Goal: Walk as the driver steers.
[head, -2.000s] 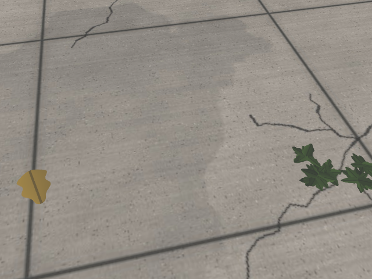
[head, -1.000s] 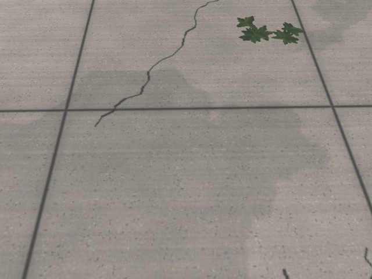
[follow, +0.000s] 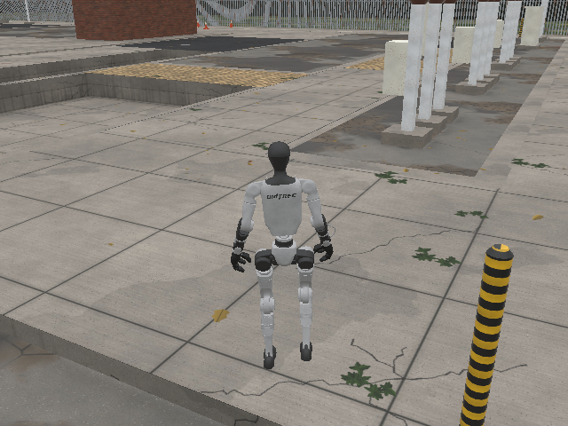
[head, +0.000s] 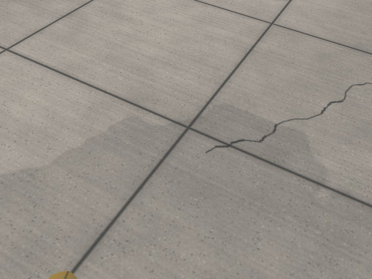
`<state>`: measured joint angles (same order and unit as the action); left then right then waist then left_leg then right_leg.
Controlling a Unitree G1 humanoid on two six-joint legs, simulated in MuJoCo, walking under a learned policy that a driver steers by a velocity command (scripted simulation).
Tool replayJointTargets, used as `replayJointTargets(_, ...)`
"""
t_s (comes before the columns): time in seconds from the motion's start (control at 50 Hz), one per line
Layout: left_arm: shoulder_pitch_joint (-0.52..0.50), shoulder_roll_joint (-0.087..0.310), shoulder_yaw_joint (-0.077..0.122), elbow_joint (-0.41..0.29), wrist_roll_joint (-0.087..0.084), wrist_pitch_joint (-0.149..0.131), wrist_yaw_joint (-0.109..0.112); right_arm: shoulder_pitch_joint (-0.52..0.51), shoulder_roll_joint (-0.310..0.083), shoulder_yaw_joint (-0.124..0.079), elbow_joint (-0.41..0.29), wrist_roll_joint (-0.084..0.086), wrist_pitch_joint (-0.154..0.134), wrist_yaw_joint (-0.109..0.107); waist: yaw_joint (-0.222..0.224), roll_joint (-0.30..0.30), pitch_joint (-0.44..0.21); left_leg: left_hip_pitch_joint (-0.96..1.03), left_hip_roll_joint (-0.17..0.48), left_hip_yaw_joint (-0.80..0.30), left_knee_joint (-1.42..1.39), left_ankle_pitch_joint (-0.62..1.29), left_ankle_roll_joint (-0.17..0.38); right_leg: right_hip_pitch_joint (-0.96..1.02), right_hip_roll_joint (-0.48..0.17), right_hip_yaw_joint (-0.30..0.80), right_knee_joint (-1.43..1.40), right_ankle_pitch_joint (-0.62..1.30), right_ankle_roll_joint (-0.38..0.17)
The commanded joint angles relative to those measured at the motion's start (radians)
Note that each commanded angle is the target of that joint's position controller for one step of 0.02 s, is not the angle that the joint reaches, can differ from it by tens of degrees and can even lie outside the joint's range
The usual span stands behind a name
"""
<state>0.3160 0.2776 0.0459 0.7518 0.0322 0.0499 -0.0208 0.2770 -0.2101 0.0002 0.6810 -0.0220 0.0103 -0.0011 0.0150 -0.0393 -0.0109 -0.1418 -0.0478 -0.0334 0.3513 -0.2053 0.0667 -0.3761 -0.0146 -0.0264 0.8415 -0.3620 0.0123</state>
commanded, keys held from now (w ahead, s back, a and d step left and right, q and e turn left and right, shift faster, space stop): w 0.90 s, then w+e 0.10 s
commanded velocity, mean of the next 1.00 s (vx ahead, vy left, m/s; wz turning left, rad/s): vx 0.43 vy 0.00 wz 0.02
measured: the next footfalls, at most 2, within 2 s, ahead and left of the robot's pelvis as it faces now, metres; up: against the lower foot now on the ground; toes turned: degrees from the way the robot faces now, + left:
right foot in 0.20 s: +0.07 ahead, -0.11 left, +0.00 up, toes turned -1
left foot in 0.66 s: +0.40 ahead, +0.08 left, +0.00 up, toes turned +3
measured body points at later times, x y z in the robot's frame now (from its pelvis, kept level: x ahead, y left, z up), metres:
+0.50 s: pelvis +0.13 -0.03 +0.00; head +0.15 -0.05 +0.45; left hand +0.11 +0.23 -0.13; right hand +0.29 -0.28 -0.12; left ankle +0.27 +0.11 -0.69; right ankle +0.03 -0.11 -0.75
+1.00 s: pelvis +0.40 +0.02 +0.00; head +0.42 +0.04 +0.45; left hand +0.53 +0.27 -0.13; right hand +0.39 -0.24 -0.13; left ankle +0.36 +0.08 -0.75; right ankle +0.52 -0.14 -0.68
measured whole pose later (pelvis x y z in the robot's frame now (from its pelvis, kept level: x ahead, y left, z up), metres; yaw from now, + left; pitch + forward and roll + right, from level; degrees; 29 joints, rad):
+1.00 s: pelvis +0.40 +0.02 +0.00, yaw -2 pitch +0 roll +1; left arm 0.19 0.26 0.04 0.83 0.03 -0.02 -0.04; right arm 0.42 -0.22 -0.04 0.91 -0.01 -0.08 0.01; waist -0.03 -0.05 0.03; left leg -0.03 -0.10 0.10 0.19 -0.18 0.10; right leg -0.66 -0.10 0.01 0.93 -0.09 -0.03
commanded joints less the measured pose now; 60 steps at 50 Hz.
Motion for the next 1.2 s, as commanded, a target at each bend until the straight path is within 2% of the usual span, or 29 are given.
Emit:
replayJointTargets(0.02,-0.123,0.072,0.017,-0.101,0.002,-0.032,-0.009,0.087,-0.176,-0.057,-0.017,0.0,-0.02,-0.004,-0.067,0.176,0.076,0.132,0.264,-0.306,-0.222,-0.287,0.158,-0.2,0.0,-0.003,-0.065,-0.014,-0.011)
replayJointTargets(0.12,-0.105,0.05,0.008,-0.095,-0.004,-0.061,-0.005,0.083,-0.191,-0.069,0.007,0.002,-0.044,0.001,-0.048,0.163,0.081,0.016,0.26,-0.285,-0.203,-0.278,0.177,-0.019,0.018,-0.018,-0.246,-0.058,-0.056)
replayJointTargets(0.16,-0.027,0.033,0.006,-0.066,-0.007,-0.072,0.002,0.04,-0.198,-0.073,0.006,0.016,-0.042,0.005,0.009,0.129,0.08,-0.128,0.229,-0.245,-0.154,-0.304,0.155,0.195,0.038,-0.05,-0.408,0.061,-0.082)
replayJointTargets(0.18,0.036,0.04,0.009,-0.038,-0.004,-0.08,0.008,0.029,-0.184,-0.071,0.007,0.017,-0.042,0.005,0.042,0.091,0.065,-0.231,0.193,-0.222,-0.089,-0.324,0.129,0.348,0.052,-0.043,-0.458,0.093,-0.088)
replayJointTargets(0.2,0.129,0.07,0.017,-0.011,-0.003,-0.091,0.019,-0.004,-0.145,-0.06,-0.006,0.009,-0.048,0.003,0.087,0.032,0.036,-0.375,0.147,-0.174,0.034,-0.332,0.089,0.52,-0.029,0.064,-0.485,0.03,-0.099)
replayJointTargets(0.22,0.221,0.169,0.033,-0.006,0.006,-0.101,0.029,-0.054,-0.054,-0.034,-0.051,0.009,-0.056,0.008,0.128,-0.165,0.004,-0.522,0.03,-0.022,0.33,-0.326,0.032,0.607,-0.266,0.39,-0.644,-0.284,-0.147)
replayJointTargets(0.24,0.233,0.249,0.059,0.007,-0.007,-0.1,0.024,-0.1,-0.119,-0.046,-0.079,-0.014,-0.057,0.008,0.125,-0.174,0.113,-0.675,-0.008,0.038,0.488,-0.332,0.02,0.494,-0.399,0.647,-0.759,-0.467,-0.242)
replayJointTargets(0.26,0.182,0.195,0.048,0.004,-0.011,-0.099,0.019,-0.1,-0.162,-0.062,-0.076,-0.024,-0.056,0.016,0.076,-0.064,0.168,-0.68,0.057,-0.021,0.589,-0.25,0.019,0.419,-0.382,0.619,-0.757,-0.468,-0.268)
replayJointTargets(0.28,0.114,0.144,0.032,-0.008,-0.016,-0.103,0.012,-0.056,-0.156,-0.062,-0.046,-0.018,-0.056,0.032,0.029,-0.035,0.172,-0.656,0.076,-0.024,0.617,-0.176,0.012,0.38,-0.323,0.534,-0.756,-0.394,-0.247)
replayJointTargets(0.3,0.071,0.12,0.026,-0.019,-0.016,-0.108,0.009,-0.021,-0.154,-0.063,-0.022,-0.011,-0.055,0.042,0.003,-0.04,0.148,-0.621,0.092,-0.013,0.623,-0.122,0.001,0.367,-0.271,0.44,-0.766,-0.282,-0.219)
replayJointTargets(0.34,0.065,0.098,0.017,-0.009,-0.017,-0.126,0.011,-0.017,-0.143,-0.062,0.001,-0.023,-0.05,0.053,-0.004,-0.036,0.111,-0.596,0.105,0.025,0.662,-0.023,-0.02,0.364,-0.202,0.295,-0.767,-0.01,-0.202)
replayJointTargets(0.4,0.118,0.092,0.015,0.029,-0.03,-0.139,0.004,-0.083,-0.123,-0.056,-0.019,-0.028,-0.044,0.054,0.006,-0.029,0.101,-0.634,0.12,0.059,0.652,0.057,-0.045,0.378,-0.17,0.188,-0.749,0.281,-0.206)
replayJointTargets(0.46,0.153,0.078,0.01,0.057,-0.028,-0.14,0.003,-0.197,-0.099,-0.043,-0.057,-0.02,-0.043,0.055,0.031,-0.044,0.113,-0.611,0.117,0.091,0.512,0.123,-0.059,0.365,-0.144,0.121,-0.736,0.44,-0.204)
replayJointTargets(0.56,0.182,0.11,0.016,0.097,-0.023,-0.14,0.017,-0.299,-0.097,-0.035,-0.088,-0.013,-0.045,0.058,0.042,-0.051,0.128,-0.488,0.089,0.111,0.285,0.16,-0.02,0.406,-0.188,0.098,-0.707,0.594,-0.19)
replayJointTargets(0.62,0.154,0.131,0.018,0.113,-0.017,-0.135,0.024,-0.21,-0.119,-0.046,-0.059,-0.016,-0.047,0.038,-0.014,-0.062,0.078,-0.318,0.029,0.128,0.216,0.069,0.031,0.454,-0.203,0.071,-0.554,0.929,-0.159)
replayJointTargets(0.64,0.149,0.142,0.021,0.119,-0.014,-0.13,0.025,-0.105,-0.14,-0.057,-0.023,-0.019,-0.053,0.028,-0.06,-0.06,0.009,-0.191,-0.005,0.137,0.184,0.042,0.052,0.46,-0.19,0.056,-0.408,1.042,-0.147)
replayJointTargets(0.66,0.146,0.143,0.019,0.12,-0.018,-0.125,0.027,0.053,-0.164,-0.07,0.028,-0.028,-0.064,0.016,-0.129,-0.034,-0.086,0.028,0.0,0.126,0.136,0.068,0.079,0.38,-0.155,0.024,-0.205,0.99,-0.129)
replayJointTargets(0.68,0.16,0.096,0.005,0.09,-0.021,-0.124,0.026,0.214,-0.238,-0.089,0.056,-0.05,-0.07,0.001,-0.177,0.069,-0.222,0.279,0.225,-0.113,0.118,-0.115,0.122,0.187,-0.107,-0.007,0.096,0.625,-0.119)
replayJointTargets(0.7,0.274,-0.011,-0.014,0.069,-0.047,-0.123,0.017,0.214,-0.321,-0.107,0.058,-0.053,-0.07,0.002,-0.095,0.308,-0.311,0.469,0.492,-0.638,-0.013,-0.192,0.243,-0.156,0.094,-0.003,0.432,-0.14,-0.081)
replayJointTargets(0.72,0.179,0.097,0.01,0.078,-0.016,-0.118,0.021,0.158,-0.264,-0.101,0.058,-0.007,-0.064,0.009,-0.106,0.155,-0.231,0.369,0.438,-0.67,-0.076,-0.201,0.222,-0.233,0.051,0.114,0.493,-0.103,-0.1)
replayJointTargets(0.74,0.106,0.096,0.013,0.056,-0.019,-0.123,0.014,0.067,-0.206,-0.085,0.059,0.0,-0.066,0.01,-0.063,0.115,-0.088,0.228,0.401,-0.484,-0.086,-0.15,0.196,-0.251,0.003,0.107,0.464,-0.008,-0.106)
replayJointTargets(0.76,0.074,0.075,0.005,0.054,-0.019,-0.128,0.009,0.026,-0.159,-0.073,0.063,-0.002,-0.074,0.016,-0.043,0.078,-0.026,0.119,0.354,-0.37,-0.12,-0.027,0.175,-0.22,-0.031,0.093,0.402,0.048,-0.105)
replayJointTargets(0.8,0.095,0.054,0.001,0.072,-0.001,-0.106,-0.002,0.004,-0.119,-0.06,0.084,0.004,-0.088,0.013,0.007,0.11,0.008,-0.002,0.273,-0.22,-0.168,0.084,0.132,-0.134,-0.07,0.076,0.32,0.078,-0.088)
replayJointTargets(0.86,0.075,0.033,-0.001,0.081,0.003,-0.083,-0.015,0.05,-0.127,-0.062,0.122,0.013,-0.108,0.014,0.021,0.103,0.028,-0.029,0.248,-0.143,-0.221,0.174,0.142,-0.149,-0.083,0.049,0.274,0.122,-0.066)
replayJointTargets(0.96,-0.122,0.029,-0.002,0.037,-0.005,-0.077,-0.02,0.133,-0.129,-0.063,0.175,0.01,-0.11,0.012,-0.021,0.086,0.094,0.046,0.223,-0.031,-0.272,0.224,0.122,-0.325,-0.101,0.031,0.118,0.292,-0.038)
replayJointTargets(1.02,-0.208,0.012,-0.009,0.017,-0.012,-0.083,-0.022,0.164,-0.128,-0.059,0.199,0.007,-0.114,0.008,-0.044,0.088,0.107,0.082,0.219,0.046,-0.266,0.303,0.092,-0.318,-0.064,0.032,-0.015,0.377,-0.045)
replayJointTargets(1.12,-0.338,-0.001,-0.02,-0.027,-0.003,-0.09,-0.03,0.221,-0.118,-0.05,0.247,0.001,-0.113,-0.014,-0.079,0.083,0.132,0.221,0.254,0.126,-0.222,0.485,0.073,-0.307,-0.029,-0.044,-0.191,0.385,-0.087)
replayJointTargets(1.16,-0.332,0.002,-0.018,-0.034,-0.001,-0.093,-0.031,0.212,-0.136,-0.051,0.26,-0.003,-0.108,-0.024,-0.061,0.095,0.118,0.275,0.27,0.157,-0.149,0.679,0.06,-0.253,0.003,-0.08,-0.24,0.314,-0.117)
replayJointTargets(1.2,-0.249,0.02,-0.007,-0.015,0.002,-0.093,-0.023,0.189,-0.165,-0.056,0.265,-0.006,-0.1,-0.034,-0.017,0.128,0.056,0.317,0.279,0.186,0.014,0.999,0.048,-0.14,0.066,-0.123,-0.252,0.208,-0.159)
Over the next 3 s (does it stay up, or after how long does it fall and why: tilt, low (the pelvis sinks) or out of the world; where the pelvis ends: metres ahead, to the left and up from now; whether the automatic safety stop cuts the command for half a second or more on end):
stays up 1.00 -0.12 -0.01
